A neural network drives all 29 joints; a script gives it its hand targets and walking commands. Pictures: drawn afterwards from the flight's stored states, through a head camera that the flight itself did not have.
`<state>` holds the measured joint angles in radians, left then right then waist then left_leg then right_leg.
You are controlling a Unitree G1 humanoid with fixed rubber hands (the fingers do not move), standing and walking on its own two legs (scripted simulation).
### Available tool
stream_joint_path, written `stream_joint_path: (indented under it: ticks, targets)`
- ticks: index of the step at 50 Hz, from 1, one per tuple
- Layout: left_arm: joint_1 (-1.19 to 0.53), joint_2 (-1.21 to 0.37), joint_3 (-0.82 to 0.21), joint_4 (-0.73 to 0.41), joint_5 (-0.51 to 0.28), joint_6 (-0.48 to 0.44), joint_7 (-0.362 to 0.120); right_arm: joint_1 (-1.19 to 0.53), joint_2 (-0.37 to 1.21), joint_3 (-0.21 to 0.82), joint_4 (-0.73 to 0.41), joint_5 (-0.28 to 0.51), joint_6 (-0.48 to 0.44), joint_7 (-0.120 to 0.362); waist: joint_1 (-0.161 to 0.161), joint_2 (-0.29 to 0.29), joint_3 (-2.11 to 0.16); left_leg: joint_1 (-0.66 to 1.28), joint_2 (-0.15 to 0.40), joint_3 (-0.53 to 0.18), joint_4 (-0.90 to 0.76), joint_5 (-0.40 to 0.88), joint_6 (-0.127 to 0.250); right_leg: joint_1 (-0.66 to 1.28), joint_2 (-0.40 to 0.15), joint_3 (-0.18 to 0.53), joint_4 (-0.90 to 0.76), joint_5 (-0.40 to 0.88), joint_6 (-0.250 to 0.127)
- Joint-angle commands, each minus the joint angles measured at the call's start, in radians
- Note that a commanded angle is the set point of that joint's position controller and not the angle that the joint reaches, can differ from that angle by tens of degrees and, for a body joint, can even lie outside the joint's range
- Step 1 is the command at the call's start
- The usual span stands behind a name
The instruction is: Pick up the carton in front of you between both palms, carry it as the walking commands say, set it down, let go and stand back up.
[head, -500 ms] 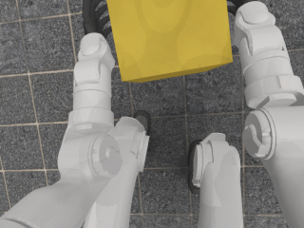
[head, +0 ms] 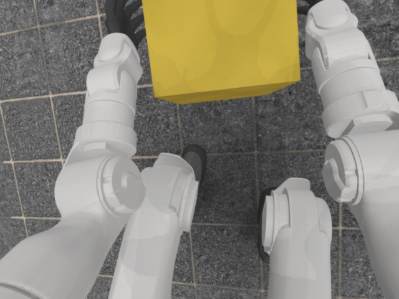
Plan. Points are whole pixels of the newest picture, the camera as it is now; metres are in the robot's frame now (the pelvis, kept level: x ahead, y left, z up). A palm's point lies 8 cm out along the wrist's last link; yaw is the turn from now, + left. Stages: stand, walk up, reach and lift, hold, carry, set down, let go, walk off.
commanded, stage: set down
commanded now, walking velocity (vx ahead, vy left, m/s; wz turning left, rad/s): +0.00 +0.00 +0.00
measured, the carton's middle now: (218, 42) +0.52 +0.08 -0.24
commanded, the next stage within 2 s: none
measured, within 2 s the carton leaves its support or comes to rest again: rests again in 0.74 s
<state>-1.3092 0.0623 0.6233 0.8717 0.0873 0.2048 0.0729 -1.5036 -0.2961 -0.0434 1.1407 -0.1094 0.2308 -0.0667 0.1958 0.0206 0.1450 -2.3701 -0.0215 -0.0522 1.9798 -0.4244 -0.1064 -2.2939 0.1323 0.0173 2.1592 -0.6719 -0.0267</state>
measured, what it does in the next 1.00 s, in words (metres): stands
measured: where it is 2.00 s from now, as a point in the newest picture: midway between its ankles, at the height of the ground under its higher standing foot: (227, 214)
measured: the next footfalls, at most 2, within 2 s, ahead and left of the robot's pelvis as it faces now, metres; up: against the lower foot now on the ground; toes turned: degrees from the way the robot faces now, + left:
none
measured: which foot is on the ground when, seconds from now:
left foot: down 0.00-1.00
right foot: down 0.00-1.00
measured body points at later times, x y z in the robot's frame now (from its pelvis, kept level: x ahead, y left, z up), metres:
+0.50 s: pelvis +0.00 +0.00 -0.01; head +0.37 -0.03 +0.25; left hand +0.51 +0.23 -0.17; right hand +0.57 -0.07 -0.20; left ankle +0.15 +0.15 -0.36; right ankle +0.07 -0.10 -0.36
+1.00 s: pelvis -0.01 +0.01 -0.01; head +0.37 -0.03 +0.22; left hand +0.48 +0.26 -0.19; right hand +0.58 -0.12 -0.21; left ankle +0.15 +0.15 -0.36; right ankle +0.07 -0.09 -0.36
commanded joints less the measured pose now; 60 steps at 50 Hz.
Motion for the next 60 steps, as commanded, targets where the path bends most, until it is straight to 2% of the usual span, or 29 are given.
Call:
stream_joint_path:
  ticks: [1, 10, 30, 34, 36, 38, 39, 40, 41, 43, 47, 48, 49, 51, 54, 57, 60]
  targets:
    - [-0.409, -0.757, -0.277, -0.010, -0.052, 0.001, -0.215, -0.472, 0.803, 0.170, -0.165, 0.074, -0.080, 0.195, 0.005, -0.295, -0.934, 0.518, -0.052, 0.151, 0.015, 0.295, 0.043, 0.492, -0.018, 0.044, -0.274, 0.449, 0.013]
    - [-0.397, -0.690, -0.219, 0.040, -0.020, -0.013, -0.203, -0.464, 0.705, 0.133, -0.118, 0.057, -0.087, 0.204, -0.008, -0.266, -0.820, 0.523, -0.058, 0.133, 0.023, 0.275, 0.049, 0.373, -0.028, 0.050, -0.262, 0.396, 0.000]
    - [-0.341, -0.512, -0.114, 0.130, 0.014, -0.038, -0.191, -0.314, 0.516, 0.020, -0.037, -0.081, -0.066, 0.212, -0.088, -0.194, -0.612, 0.465, -0.063, 0.109, 0.047, 0.204, 0.046, 0.299, -0.058, 0.076, -0.255, 0.345, -0.017]
    - [-0.322, -0.466, -0.099, 0.141, 0.013, -0.051, -0.175, -0.333, 0.451, 0.036, -0.051, -0.080, -0.071, 0.202, -0.074, -0.193, -0.621, 0.498, -0.055, 0.120, 0.057, 0.209, 0.036, 0.335, -0.066, 0.078, -0.247, 0.353, -0.007]
    - [-0.287, -0.379, -0.070, 0.160, 0.010, -0.066, -0.150, -0.345, 0.342, 0.038, -0.060, -0.067, -0.077, 0.181, -0.064, -0.199, -0.639, 0.522, -0.046, 0.130, 0.061, 0.218, 0.028, 0.360, -0.075, 0.077, -0.243, 0.358, 0.004]
    - [-0.209, -0.198, -0.019, 0.186, 0.003, -0.096, -0.099, -0.331, 0.133, 0.021, -0.062, -0.048, -0.088, 0.135, -0.061, -0.200, -0.663, 0.548, -0.030, 0.136, 0.063, 0.235, 0.015, 0.387, -0.088, 0.078, -0.241, 0.363, 0.017]
    - [-0.160, -0.044, 0.001, 0.186, -0.004, -0.118, -0.058, -0.308, -0.023, 0.011, -0.062, -0.037, -0.099, 0.098, -0.058, -0.192, -0.676, 0.563, -0.019, 0.139, 0.061, 0.241, 0.006, 0.395, -0.098, 0.081, -0.240, 0.363, 0.021]
    - [-0.124, 0.093, 0.000, 0.180, -0.025, -0.143, -0.018, -0.308, -0.152, 0.017, -0.057, -0.012, -0.109, 0.062, -0.048, -0.189, -0.688, 0.571, -0.010, 0.141, 0.058, 0.253, 0.001, 0.400, -0.108, 0.086, -0.241, 0.358, 0.025]
    - [-0.126, 0.164, -0.018, 0.182, -0.050, -0.164, 0.009, -0.340, -0.207, 0.039, -0.045, 0.023, -0.116, 0.041, -0.032, -0.195, -0.707, 0.570, -0.003, 0.140, 0.055, 0.271, 0.000, 0.406, -0.117, 0.089, -0.238, 0.350, 0.029]
    - [-0.148, 0.202, -0.065, 0.202, -0.115, -0.184, 0.025, -0.380, -0.226, 0.095, -0.040, 0.088, -0.125, 0.034, -0.018, -0.227, -0.733, 0.562, 0.008, 0.136, 0.056, 0.293, 0.005, 0.421, -0.131, 0.094, -0.231, 0.351, 0.029]
    - [-0.196, 0.211, -0.155, 0.182, -0.214, -0.209, 0.027, -0.437, -0.183, 0.200, -0.059, 0.204, -0.137, 0.064, 0.029, -0.271, -0.772, 0.547, 0.023, 0.131, 0.051, 0.329, 0.029, 0.444, -0.145, 0.106, -0.209, 0.367, 0.026]
    - [-0.208, 0.201, -0.183, 0.174, -0.235, -0.211, 0.030, -0.458, -0.191, 0.217, -0.060, 0.225, -0.139, 0.070, 0.041, -0.267, -0.793, 0.530, 0.024, 0.136, 0.038, 0.293, 0.030, 0.483, -0.147, 0.102, -0.205, 0.333, 0.023]
    - [-0.205, 0.203, -0.196, 0.181, -0.247, -0.213, 0.032, -0.447, -0.174, 0.236, -0.053, 0.243, -0.137, 0.076, 0.042, -0.280, -0.800, 0.560, 0.028, 0.129, 0.031, 0.327, 0.037, 0.478, -0.145, 0.099, -0.205, 0.356, 0.030]
    - [-0.160, 0.199, -0.205, 0.152, -0.261, -0.212, 0.040, -0.436, -0.188, 0.252, -0.061, 0.256, -0.137, 0.082, 0.055, -0.277, -0.869, 0.643, 0.026, 0.125, 0.035, 0.391, 0.045, 0.485, -0.140, 0.087, -0.193, 0.389, 0.036]
    - [-0.110, 0.194, -0.223, 0.093, -0.283, -0.202, 0.061, -0.417, -0.232, 0.228, -0.087, 0.248, -0.130, 0.077, 0.044, -0.277, -0.983, 0.742, 0.021, 0.123, 0.020, 0.438, 0.057, 0.520, -0.132, 0.060, -0.194, 0.394, 0.040]
    - [-0.081, 0.198, -0.249, -0.007, -0.307, -0.180, 0.084, -0.401, -0.272, 0.190, -0.145, 0.217, -0.115, 0.063, 0.025, -0.291, -1.151, 0.857, 0.005, 0.126, -0.010, 0.458, 0.062, 0.589, -0.119, 0.024, -0.217, 0.381, 0.039]
    - [-0.056, 0.231, -0.257, -0.133, -0.303, -0.144, 0.113, -0.393, -0.306, 0.150, -0.229, 0.201, -0.084, 0.051, 0.031, -0.300, -1.295, 0.946, -0.014, 0.142, -0.057, 0.438, 0.067, 0.675, -0.101, -0.005, -0.254, 0.350, 0.033]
